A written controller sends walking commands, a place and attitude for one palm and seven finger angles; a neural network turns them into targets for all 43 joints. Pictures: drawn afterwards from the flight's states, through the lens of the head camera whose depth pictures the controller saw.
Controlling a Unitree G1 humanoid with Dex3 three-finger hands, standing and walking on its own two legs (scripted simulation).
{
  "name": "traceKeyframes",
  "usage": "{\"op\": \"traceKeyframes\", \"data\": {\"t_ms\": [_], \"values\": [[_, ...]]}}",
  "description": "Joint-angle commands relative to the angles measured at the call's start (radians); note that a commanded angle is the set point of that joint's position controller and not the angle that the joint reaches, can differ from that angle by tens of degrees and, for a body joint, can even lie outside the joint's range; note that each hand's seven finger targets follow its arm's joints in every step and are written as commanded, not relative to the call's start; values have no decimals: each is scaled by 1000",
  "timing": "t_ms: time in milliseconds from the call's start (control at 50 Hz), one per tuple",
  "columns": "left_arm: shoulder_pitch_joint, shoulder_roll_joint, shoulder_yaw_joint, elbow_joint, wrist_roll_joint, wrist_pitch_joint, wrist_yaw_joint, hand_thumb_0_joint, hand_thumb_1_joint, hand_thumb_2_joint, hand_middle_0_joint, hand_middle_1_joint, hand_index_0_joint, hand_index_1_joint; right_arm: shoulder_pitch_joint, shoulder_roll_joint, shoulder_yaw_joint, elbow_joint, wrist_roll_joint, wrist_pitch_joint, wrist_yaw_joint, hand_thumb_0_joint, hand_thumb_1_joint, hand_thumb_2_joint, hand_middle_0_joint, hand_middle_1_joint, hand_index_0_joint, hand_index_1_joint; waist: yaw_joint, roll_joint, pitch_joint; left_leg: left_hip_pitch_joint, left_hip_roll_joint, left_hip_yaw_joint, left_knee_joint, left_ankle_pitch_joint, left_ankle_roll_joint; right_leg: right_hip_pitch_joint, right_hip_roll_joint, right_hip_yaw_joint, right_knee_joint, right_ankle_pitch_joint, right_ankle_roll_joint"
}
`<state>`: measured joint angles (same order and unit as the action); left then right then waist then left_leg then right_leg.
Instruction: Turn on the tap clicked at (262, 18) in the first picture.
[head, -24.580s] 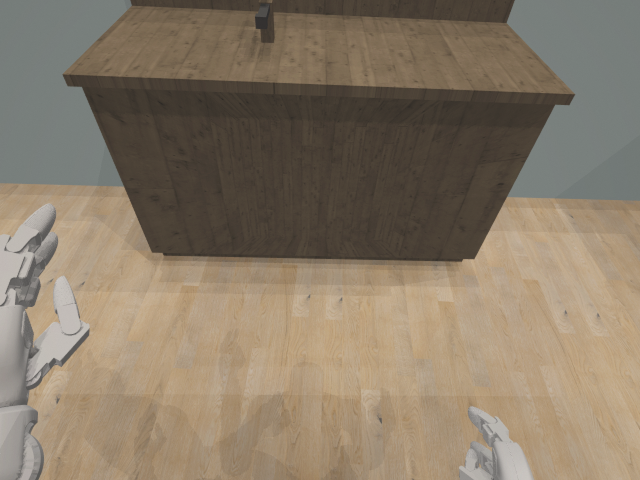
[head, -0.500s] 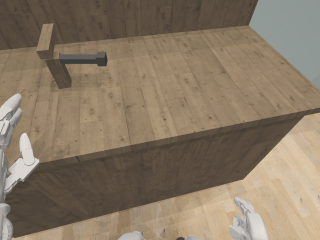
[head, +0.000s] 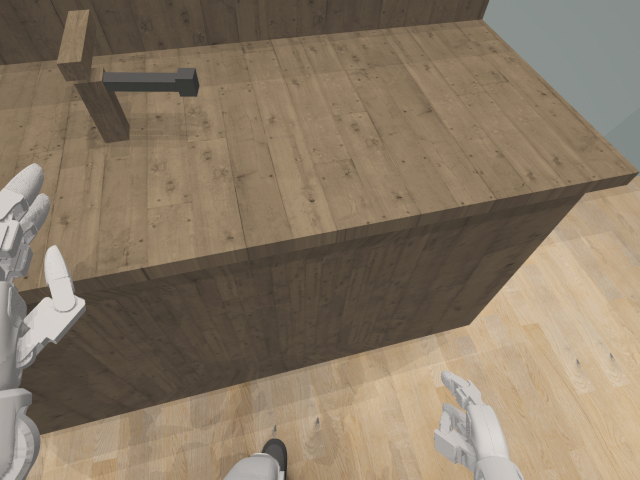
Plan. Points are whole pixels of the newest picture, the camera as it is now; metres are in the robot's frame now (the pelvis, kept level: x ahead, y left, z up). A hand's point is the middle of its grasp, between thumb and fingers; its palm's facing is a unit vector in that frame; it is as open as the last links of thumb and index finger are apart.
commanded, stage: step back with the hand held close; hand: left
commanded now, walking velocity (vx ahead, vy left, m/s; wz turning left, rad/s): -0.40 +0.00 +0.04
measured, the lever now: (187, 82) +0.59 +0.26 +0.14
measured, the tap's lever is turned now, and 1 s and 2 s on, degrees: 78 78 78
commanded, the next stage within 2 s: stop stepping back and stand still in 0.26 s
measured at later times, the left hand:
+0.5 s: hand out of the picture +0.08 +0.17 +0.17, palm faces +0.32 -0.85 -0.43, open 7.4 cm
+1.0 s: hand out of the picture -0.04 +0.16 +0.18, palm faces +0.45 -0.77 -0.45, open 7.4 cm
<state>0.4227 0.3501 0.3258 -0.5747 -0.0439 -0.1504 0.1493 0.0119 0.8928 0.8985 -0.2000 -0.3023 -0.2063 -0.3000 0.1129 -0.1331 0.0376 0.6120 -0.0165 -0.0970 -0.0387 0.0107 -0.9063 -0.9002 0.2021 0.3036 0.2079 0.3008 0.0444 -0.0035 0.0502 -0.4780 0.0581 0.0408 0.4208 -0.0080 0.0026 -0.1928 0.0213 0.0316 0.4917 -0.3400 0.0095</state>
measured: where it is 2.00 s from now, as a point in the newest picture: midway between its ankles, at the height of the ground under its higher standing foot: outside the picture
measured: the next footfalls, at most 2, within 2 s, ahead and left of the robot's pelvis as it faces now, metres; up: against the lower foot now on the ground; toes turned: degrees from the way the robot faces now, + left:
left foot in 0.24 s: -0.02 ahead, +0.06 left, +0.00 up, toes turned +4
right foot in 0.54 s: -0.06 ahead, -0.17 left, +0.00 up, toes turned -1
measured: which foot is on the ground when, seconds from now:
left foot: down 0.00-0.04, up 0.06-0.22, down 0.24-0.54, up 0.56-0.84, down 0.86-1.00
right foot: down 0.00-0.26, up 0.28-0.52, down 0.54-1.00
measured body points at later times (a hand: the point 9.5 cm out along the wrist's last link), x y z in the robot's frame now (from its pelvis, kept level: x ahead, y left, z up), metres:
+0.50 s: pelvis -0.13 -0.05 +0.00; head -0.09 -0.04 +0.45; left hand +0.06 +0.22 +0.19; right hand +0.05 -0.28 -0.08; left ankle -0.06 +0.06 -0.73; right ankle -0.09 -0.16 -0.72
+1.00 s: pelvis -0.22 -0.09 +0.00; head -0.25 -0.11 +0.45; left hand -0.07 +0.20 +0.20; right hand -0.08 -0.34 -0.09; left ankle -0.26 +0.07 -0.73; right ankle -0.14 -0.16 -0.71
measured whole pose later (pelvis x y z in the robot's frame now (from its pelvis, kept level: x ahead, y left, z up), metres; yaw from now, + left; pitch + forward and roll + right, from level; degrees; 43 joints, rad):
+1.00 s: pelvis -0.22 -0.09 +0.00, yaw +5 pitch -3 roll +2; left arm 0.53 0.41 0.36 -0.47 -0.04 -0.15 0.15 0.01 0.89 0.90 -0.21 -0.30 -0.21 -0.30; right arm 0.32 -0.22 -0.02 0.63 0.02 -0.14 -0.07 0.01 -0.91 -0.90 0.20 0.30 0.20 0.30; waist -0.04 -0.01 -0.03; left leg -0.15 0.06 0.03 0.53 -0.34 -0.02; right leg -0.43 -0.01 -0.08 0.78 -0.43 0.00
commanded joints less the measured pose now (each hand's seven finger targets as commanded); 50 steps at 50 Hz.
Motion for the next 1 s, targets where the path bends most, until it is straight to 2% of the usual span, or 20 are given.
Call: {"op": "traceKeyframes", "data": {"t_ms": [0, 40, 80, 160, 180, 240, 300, 340, 440, 480, 500, 540, 660, 760, 800, 840, 880, 900, 960, 980], "values": [[36, 257, 178, -300, -2, -115, -7, 0, 900, 900, -200, -300, -200, -300, -33, -154, -70, -143, 5, -19, -14, 0, -900, -900, 200, 300, 200, 300, -14, 29, -301, 375, 33, -70, 168, -47, -8, -59, -101, 27, -268, 431, -50], [71, 261, 183, -287, -23, -135, -9, 0, 900, 900, -200, -300, -200, -300, -53, -145, -91, -175, 46, -4, -25, 0, -900, -900, 200, 300, 200, 300, 1, -334, -259, 81, -120, 14, 592, -505, -44, -5, -322, 116, -176, 947, -145], [168, 237, 202, -235, -23, -131, -21, 0, 900, 900, -200, -300, -200, -300, -71, -113, -71, -211, 52, 4, -24, 0, -900, -900, 200, 300, 200, 300, -11, -240, -226, -89, -79, -68, 762, -556, -45, 53, -339, 86, -88, 1061, -174], [134, 187, 181, -155, -29, -134, -14, 0, 900, 900, -200, -300, -200, -300, -87, -125, -35, -207, 28, 52, -38, 0, -900, -900, 200, 300, 200, 300, -71, -28, -200, 35, -76, 16, 158, -315, -47, 133, -224, 48, 93, 1120, -107], [125, 194, 183, -156, -33, -135, -10, 0, 900, 900, -200, -300, -200, -300, -70, -142, -49, -200, 33, 56, -45, 0, -900, -900, 200, 300, 200, 300, -77, -19, -234, 162, -69, 25, 5, -143, -46, 106, -203, 45, 142, 1028, -83], [91, 176, 125, -222, -16, -118, 0, 0, 900, 900, -200, -300, -200, -300, 5, -187, -96, -183, 43, 27, -29, 0, -900, -900, 200, 300, 200, 300, -48, 184, -256, 552, 297, -262, 6, 790, 98, -344, -24, 62, 378, -212, -9], [111, 196, 136, -251, -29, -110, 2, 0, 900, 900, -200, -300, -200, -300, 34, -206, -100, -164, 30, -28, -14, 0, -900, -900, 200, 300, 200, 300, -36, 201, -284, 568, 257, -216, -13, 757, 81, -356, -9, 64, 415, -229, -4], [41, 193, 116, -341, -10, -87, 6, 0, 900, 900, -200, -300, -200, -300, 19, -198, -99, -157, 29, -44, -6, 0, -900, -900, 200, 300, 200, 300, -46, 214, -243, 484, 231, -193, -54, 625, 67, -278, -19, 35, 357, -126, 9], [145, 204, 147, -293, -6, -24, 33, 0, 900, 900, -200, -300, -200, -300, -13, -216, -86, -211, 46, -50, -11, 0, -900, -900, 200, 300, 200, 300, -42, 238, -137, 92, 149, -167, -211, -539, 91, 13, -13, -70, 171, -51, 7], [136, 206, 161, -207, 2, -27, 34, 0, 900, 900, -200, -300, -200, -300, -18, -206, -80, -206, 41, -33, -17, 0, -900, -900, 200, 300, 200, 300, -24, 170, -102, -44, 71, -99, -101, -674, 53, 161, -7, -92, -19, -7, -9], [128, 220, 162, -160, 7, -28, 28, 0, 900, 900, -200, -300, -200, -300, -2, -195, -86, -199, 39, -25, -18, 0, -900, -900, 200, 300, 200, 300, -34, 2, -88, -32, -3, -41, 75, -645, 26, 113, -73, -6, -132, -44, -40], [38, 221, 132, -135, -9, -28, 16, 0, 900, 900, -200, -300, -200, -300, -6, -186, -88, -184, 40, -13, -18, 0, -900, -900, 200, 300, 200, 300, -56, -273, -21, -1, -63, -71, 666, -443, -7, -216, -411, 452, -399, -222, -183], [-21, 185, 88, -28, -14, -31, -4, 0, 900, 900, -200, -300, -200, -300, -2, -167, -72, -117, 34, -10, -27, 0, -900, -900, 200, 300, 200, 300, -89, -120, -71, 111, -29, -1, 575, -328, 4, -309, -296, 187, -315, -381, -110], [16, 214, 117, -163, -4, -42, 36, 0, 900, 900, -200, -300, -200, -300, 26, -169, -74, -140, 27, -55, -43, 0, -900, -900, 200, 300, 200, 300, -57, -186, -174, 238, -52, 67, 128, -460, 53, -83, -304, 186, -249, -326, -111], [69, 216, 130, -191, -8, -49, 43, 0, 900, 900, -200, -300, -200, -300, 51, -186, -78, -150, 23, -67, -49, 0, -900, -900, 200, 300, 200, 300, -71, -16, -186, 318, -42, 33, -100, -482, 84, -52, -217, 110, -87, -290, -83], [43, 193, 123, -238, -5, -66, 41, 0, 900, 900, -200, -300, -200, -300, 38, -226, -88, -168, 26, -74, -51, 0, -900, -900, 200, 300, 200, 300, -71, 394, -114, 379, 215, -321, -252, -539, 188, -276, -5, -139, 359, -167, -4], [34, 227, 183, -179, 5, -67, 39, 0, 900, 900, -200, -300, -200, -300, 39, -207, -99, -130, 41, -96, -49, 0, -900, -900, 200, 300, 200, 300, -63, 254, -79, 349, 243, -281, -193, -327, 205, -402, -32, -53, 500, -150, 2], [38, 223, 167, -163, -3, -68, 32, 0, 900, 900, -200, -300, -200, -300, 68, -215, -101, -113, 46, -95, -38, 0, -900, -900, 200, 300, 200, 300, -69, 261, -80, 268, 235, -270, -199, -502, 196, -362, -42, -44, 496, -144, 2], [16, 158, 121, 42, 0, -45, 16, 0, 900, 900, -200, -300, -200, -300, 5, -213, -80, -121, 36, -82, -38, 0, -900, -900, 200, 300, 200, 300, -21, 158, 43, -64, 138, -108, -27, -651, 116, 42, -28, -106, 117, -61, -8], [1, 148, 107, 77, 5, -41, 11, 0, 900, 900, -200, -300, -200, -300, 13, -208, -84, -116, 34, -75, -43, 0, -900, -900, 200, 300, 200, 300, -10, -26, 34, -124, 45, -27, 229, -621, 83, 132, -32, -36, -36, -87, -18]]}}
